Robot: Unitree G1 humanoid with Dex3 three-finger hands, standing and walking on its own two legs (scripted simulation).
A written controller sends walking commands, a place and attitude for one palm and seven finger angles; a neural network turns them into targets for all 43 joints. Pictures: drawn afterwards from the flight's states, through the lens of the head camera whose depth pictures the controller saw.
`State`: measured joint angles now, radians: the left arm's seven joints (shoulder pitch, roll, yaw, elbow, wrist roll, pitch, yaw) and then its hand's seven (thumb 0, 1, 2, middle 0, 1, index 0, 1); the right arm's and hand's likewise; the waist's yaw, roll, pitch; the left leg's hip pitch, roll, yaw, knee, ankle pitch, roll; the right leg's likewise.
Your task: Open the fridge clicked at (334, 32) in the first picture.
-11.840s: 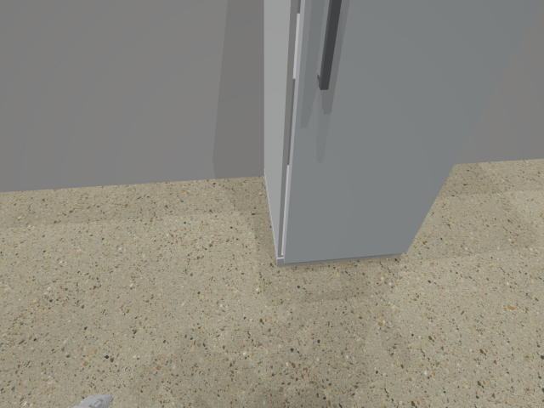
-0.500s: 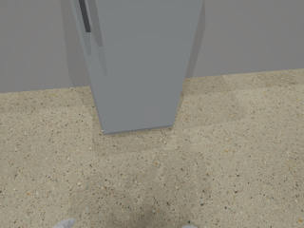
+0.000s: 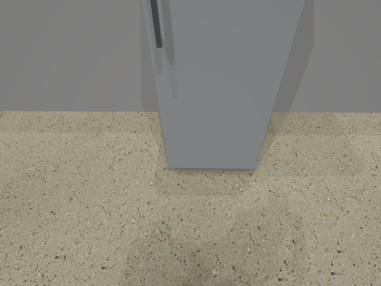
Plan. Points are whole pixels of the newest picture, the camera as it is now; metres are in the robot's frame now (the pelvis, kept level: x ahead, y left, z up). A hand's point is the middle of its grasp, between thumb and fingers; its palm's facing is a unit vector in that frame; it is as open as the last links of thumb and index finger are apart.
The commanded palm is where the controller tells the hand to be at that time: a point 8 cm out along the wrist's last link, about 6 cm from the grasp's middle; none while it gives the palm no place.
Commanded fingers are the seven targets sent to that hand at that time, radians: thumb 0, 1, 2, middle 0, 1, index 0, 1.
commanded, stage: take the last steps up to it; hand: left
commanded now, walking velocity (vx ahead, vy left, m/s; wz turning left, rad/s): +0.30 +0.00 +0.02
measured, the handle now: out of the picture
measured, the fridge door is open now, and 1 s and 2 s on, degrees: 0 0 0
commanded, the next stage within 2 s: come to a stop and stand still in 1.04 s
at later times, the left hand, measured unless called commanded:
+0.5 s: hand (105, 282) +0.17 +0.24 -0.18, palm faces +0.02 -0.99 -0.16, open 7.4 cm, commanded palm none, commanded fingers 0.00 0.90 0.90 -0.20 -0.30 -0.20 -0.30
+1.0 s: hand (147, 219) +0.33 +0.16 -0.17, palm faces +0.03 -0.98 -0.19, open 7.3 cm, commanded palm none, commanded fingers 0.00 0.90 0.90 -0.20 -0.30 -0.20 -0.30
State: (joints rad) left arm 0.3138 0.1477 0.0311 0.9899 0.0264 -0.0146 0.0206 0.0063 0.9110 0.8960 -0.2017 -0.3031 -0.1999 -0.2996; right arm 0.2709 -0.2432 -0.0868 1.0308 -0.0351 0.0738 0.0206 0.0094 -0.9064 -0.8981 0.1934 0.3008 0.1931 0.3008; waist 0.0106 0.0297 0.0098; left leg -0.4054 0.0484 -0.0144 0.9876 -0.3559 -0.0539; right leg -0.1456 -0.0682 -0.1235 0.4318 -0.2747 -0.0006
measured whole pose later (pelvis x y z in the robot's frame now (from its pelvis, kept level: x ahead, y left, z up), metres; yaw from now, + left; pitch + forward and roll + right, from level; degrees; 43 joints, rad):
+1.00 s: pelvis +0.30 -0.02 +0.00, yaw -2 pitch -1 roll -1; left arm 0.27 0.16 0.04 1.08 0.02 -0.05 0.01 0.00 0.93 0.90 -0.20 -0.30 -0.20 -0.30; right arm 0.24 -0.17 -0.06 1.03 -0.03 -0.01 0.00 0.01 -0.93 -0.90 0.19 0.30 0.19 0.30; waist 0.00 0.03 0.00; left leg -0.48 0.12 0.07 0.84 -0.29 -0.01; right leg -0.18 0.04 -0.17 0.39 -0.20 -0.08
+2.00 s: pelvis +0.37 +0.01 -0.01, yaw -2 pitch -3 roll +0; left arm 0.23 0.18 0.01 1.04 0.02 0.01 0.04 0.00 0.92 0.90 -0.20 -0.30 -0.20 -0.30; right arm 0.33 -0.15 -0.03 1.04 -0.02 0.01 -0.01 0.01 -0.91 -0.90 0.19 0.30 0.19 0.30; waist -0.03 0.01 0.02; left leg -0.24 0.04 0.13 0.56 -0.27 0.03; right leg -0.25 -0.08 -0.06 0.55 -0.24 0.03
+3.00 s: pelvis +0.38 -0.01 +0.00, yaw -1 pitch -2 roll +0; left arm 0.29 0.16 0.00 1.07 0.02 -0.01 0.04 0.01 0.92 0.90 -0.20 -0.30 -0.20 -0.30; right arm 0.31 -0.14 0.00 1.10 -0.01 0.00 -0.01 0.01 -0.90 -0.90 0.20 0.30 0.20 0.30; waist -0.01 0.00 0.03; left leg -0.20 0.04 0.12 0.45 -0.22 0.01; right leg -0.22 -0.05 -0.04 0.45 -0.20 0.02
